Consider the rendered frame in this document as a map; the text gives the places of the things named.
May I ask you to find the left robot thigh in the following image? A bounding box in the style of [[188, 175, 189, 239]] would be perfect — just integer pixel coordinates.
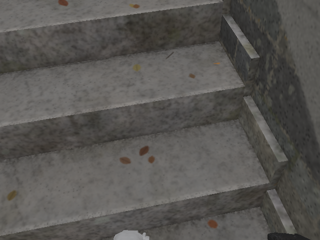
[[114, 230, 150, 240]]

